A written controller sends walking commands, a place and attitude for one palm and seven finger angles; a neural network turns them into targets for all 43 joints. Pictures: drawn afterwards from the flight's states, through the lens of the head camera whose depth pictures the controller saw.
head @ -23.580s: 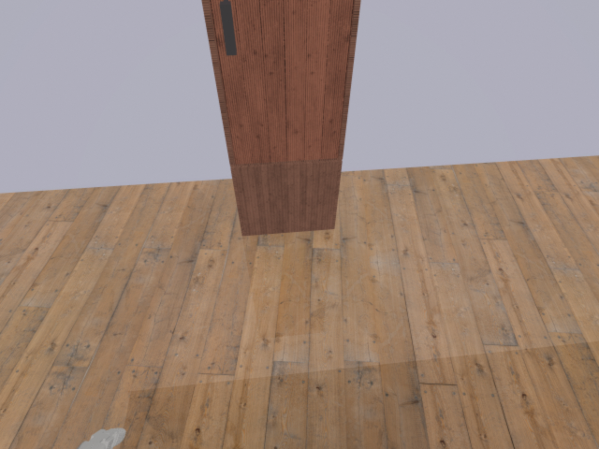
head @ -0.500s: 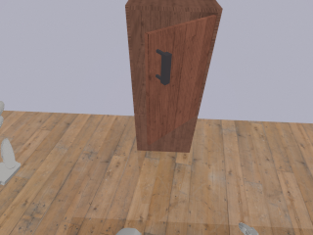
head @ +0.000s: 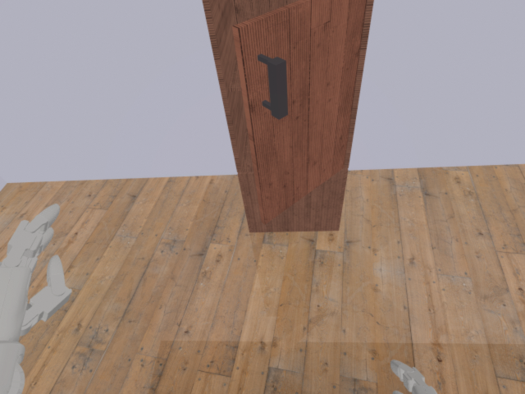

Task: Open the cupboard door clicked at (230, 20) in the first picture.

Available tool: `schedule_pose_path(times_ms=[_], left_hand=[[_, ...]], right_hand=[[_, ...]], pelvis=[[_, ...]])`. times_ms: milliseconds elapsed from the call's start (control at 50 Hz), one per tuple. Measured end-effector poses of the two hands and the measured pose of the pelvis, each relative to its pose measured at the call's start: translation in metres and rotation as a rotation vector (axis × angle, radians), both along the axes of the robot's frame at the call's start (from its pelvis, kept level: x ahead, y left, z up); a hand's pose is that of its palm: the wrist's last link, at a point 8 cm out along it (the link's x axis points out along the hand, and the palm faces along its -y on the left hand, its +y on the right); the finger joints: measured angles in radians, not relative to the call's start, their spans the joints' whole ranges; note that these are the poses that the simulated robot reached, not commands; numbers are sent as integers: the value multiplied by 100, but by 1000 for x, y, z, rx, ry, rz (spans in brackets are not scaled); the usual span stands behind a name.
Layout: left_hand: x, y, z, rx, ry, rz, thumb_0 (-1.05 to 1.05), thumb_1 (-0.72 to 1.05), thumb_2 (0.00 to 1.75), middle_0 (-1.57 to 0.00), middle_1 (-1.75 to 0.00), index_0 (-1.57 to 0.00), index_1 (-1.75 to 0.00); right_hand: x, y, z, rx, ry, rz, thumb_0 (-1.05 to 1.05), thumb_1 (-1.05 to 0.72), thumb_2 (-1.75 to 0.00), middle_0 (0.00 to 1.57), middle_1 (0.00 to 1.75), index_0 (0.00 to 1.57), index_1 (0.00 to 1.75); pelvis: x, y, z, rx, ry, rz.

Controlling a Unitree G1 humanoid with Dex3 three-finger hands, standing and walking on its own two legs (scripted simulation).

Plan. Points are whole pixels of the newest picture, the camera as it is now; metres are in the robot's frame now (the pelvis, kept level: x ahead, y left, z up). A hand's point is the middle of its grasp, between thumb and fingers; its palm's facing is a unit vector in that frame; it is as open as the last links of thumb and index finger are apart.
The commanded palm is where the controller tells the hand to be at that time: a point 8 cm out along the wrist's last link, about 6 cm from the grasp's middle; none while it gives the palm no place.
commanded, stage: let the arm hang, fingers relaxed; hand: left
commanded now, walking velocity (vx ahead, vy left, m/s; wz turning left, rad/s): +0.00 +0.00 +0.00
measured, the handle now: (271, 86) +0.67 +0.01 +0.14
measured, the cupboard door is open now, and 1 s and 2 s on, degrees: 42 42 42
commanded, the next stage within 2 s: look to check the result in 1.04 s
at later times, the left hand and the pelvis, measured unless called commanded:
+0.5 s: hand out of the picture +0.00 +0.17 -0.16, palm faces +0.09 -0.98 -0.20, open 7.2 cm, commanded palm none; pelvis +0.01 +0.00 +0.02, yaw +2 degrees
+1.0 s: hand out of the picture +0.00 +0.16 -0.15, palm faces +0.05 -0.98 -0.17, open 7.3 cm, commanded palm none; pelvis +0.02 +0.01 +0.02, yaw +0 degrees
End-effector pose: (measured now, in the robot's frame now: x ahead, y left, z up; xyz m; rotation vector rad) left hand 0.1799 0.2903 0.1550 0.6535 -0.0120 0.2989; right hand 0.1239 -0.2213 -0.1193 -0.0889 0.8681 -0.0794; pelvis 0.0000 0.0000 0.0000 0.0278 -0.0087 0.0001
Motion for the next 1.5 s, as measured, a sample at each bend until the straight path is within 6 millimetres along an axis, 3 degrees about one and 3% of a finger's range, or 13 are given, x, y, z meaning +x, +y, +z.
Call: schedule_pose_path(times_ms=[40,80,120,160,200,340,500,720,1040,1500], left_hand=[[-3,-1,-62,-125,243,83,0,90,90,-20,-30,-20,-30],[-20,-13,-126,-258,485,163,0,90,90,-20,-30,-20,-30],[-47,-35,-182,-371,713,203,0,91,90,-20,-30,-20,-30],[-80,-64,-225,-468,912,211,1,91,90,-20,-30,-19,-30],[-109,-84,-251,-567,1025,248,0,93,90,-20,-30,-20,-30],[-157,-70,-286,-635,1156,363,-3,99,90,-21,-30,-21,-30],[-183,-70,-281,-647,1278,410,0,93,90,-20,-30,-20,-30],[-180,-71,-275,-625,1299,404,0,91,90,-20,-30,-20,-30],[-185,-78,-280,-648,1351,390,0,91,90,-20,-30,-20,-30],[-169,-66,-280,-622,1346,387,0,91,90,-20,-30,-20,-30]], right_hand=[[-2,-4,-12,10,79,31,1,-90,-90,20,30,20,30],[-7,-8,-17,12,137,39,1,-90,-90,20,30,20,30],[-16,-13,-17,6,185,34,1,-90,-90,20,30,20,30],[-27,-17,-14,-9,235,19,1,-91,-90,20,30,20,30],[-41,-21,-11,-32,289,3,1,-91,-90,20,30,20,29],[-88,-25,-12,-110,465,-16,1,-91,-90,20,30,19,29],[-119,2,-12,-68,563,-13,1,-91,-90,20,30,19,29],[-129,42,-23,33,583,-18,1,-91,-90,20,30,20,29],[-151,41,-19,3,652,-60,0,-91,-90,20,30,19,29],[-130,46,-20,5,625,-60,0,-91,-90,20,30,19,29]], pelvis=[[-1,-1,1,17,6,13],[-2,-3,3,27,2,18],[-3,-6,6,30,-2,16],[-3,-9,8,25,-6,12],[-2,-12,9,10,-5,14],[6,-13,4,-64,0,52],[14,-3,16,-40,-7,36],[20,8,19,-27,-22,14],[26,15,18,-28,-18,-1],[34,19,18,-30,-6,-6]])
